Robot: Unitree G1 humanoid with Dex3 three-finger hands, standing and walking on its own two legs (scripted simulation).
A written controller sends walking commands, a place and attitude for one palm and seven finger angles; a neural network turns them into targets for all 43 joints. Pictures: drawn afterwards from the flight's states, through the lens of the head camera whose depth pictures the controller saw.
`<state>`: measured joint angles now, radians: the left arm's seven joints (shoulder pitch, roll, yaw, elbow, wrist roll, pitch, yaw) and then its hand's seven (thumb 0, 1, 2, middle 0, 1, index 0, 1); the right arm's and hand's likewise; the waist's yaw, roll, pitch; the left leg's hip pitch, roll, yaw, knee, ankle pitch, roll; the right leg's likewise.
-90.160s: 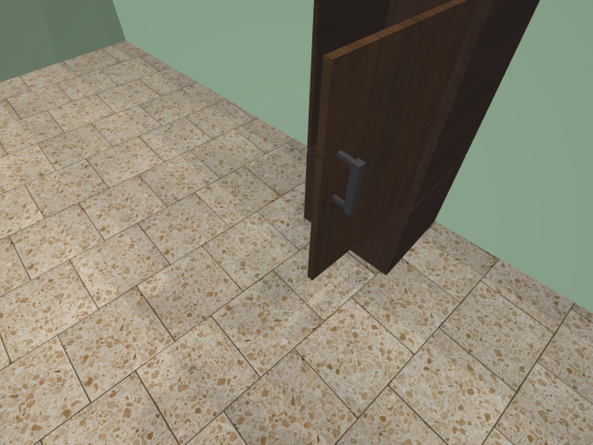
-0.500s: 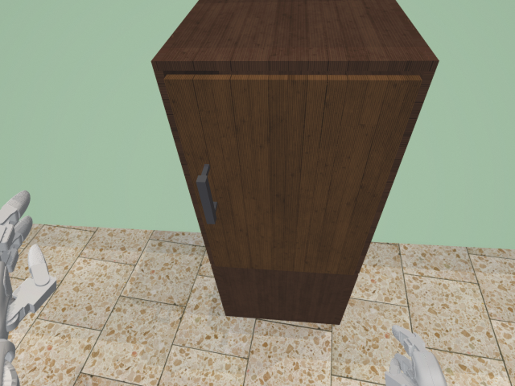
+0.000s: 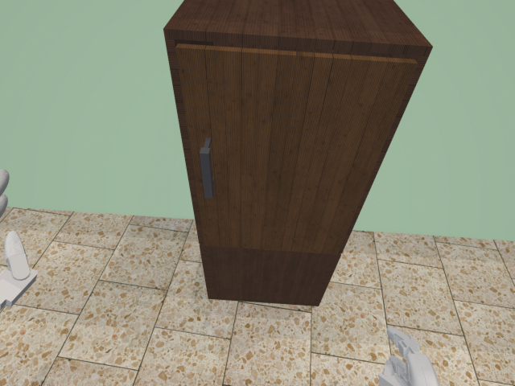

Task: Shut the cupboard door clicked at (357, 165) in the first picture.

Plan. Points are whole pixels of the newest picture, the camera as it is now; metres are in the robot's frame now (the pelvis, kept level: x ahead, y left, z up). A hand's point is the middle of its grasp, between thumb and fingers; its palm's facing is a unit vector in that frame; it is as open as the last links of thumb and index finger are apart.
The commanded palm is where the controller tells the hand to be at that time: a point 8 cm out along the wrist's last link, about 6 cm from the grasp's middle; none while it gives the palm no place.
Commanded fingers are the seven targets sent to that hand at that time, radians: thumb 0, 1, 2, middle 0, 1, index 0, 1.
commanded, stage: step back with the hand held close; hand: left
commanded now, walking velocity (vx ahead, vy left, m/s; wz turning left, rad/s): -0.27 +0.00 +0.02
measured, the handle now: (208, 168) +0.54 +0.14 +0.01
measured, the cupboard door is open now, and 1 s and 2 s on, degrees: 0 0 0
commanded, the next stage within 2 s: stop stepping back and stand still in 0.90 s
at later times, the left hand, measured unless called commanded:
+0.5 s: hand out of the picture +0.14 +0.27 +0.18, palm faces +0.53 -0.71 -0.45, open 7.4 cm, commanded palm +0.08 +0.30 +0.19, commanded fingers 0.00 0.90 0.90 -0.20 -0.30 -0.20 -0.30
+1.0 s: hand out of the picture +0.08 +0.26 +0.18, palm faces +0.41 -0.85 -0.34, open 7.5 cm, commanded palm +0.00 +0.30 +0.19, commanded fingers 0.00 0.90 0.90 -0.20 -0.30 -0.20 -0.30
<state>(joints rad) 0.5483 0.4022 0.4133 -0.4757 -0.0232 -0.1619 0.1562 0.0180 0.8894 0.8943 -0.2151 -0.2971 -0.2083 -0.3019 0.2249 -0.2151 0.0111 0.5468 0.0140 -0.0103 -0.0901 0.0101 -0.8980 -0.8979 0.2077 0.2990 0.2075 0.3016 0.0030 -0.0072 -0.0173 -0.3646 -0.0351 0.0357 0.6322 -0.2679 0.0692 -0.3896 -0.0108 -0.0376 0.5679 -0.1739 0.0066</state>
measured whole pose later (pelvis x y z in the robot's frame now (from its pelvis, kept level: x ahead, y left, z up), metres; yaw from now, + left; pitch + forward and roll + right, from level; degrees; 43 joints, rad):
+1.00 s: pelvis -0.15 +0.00 +0.01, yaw -1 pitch +6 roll -6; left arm 0.42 0.44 0.43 -0.58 -0.07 -0.22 0.14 0.02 0.89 0.90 -0.21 -0.30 -0.20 -0.30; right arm 0.08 -0.11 0.03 0.64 -0.03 -0.16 -0.03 0.01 -0.90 -0.90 0.21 0.30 0.21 0.30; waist 0.02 -0.03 -0.01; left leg -0.55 0.13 0.09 0.33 0.11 0.05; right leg -0.14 0.08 -0.01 0.48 -0.44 0.01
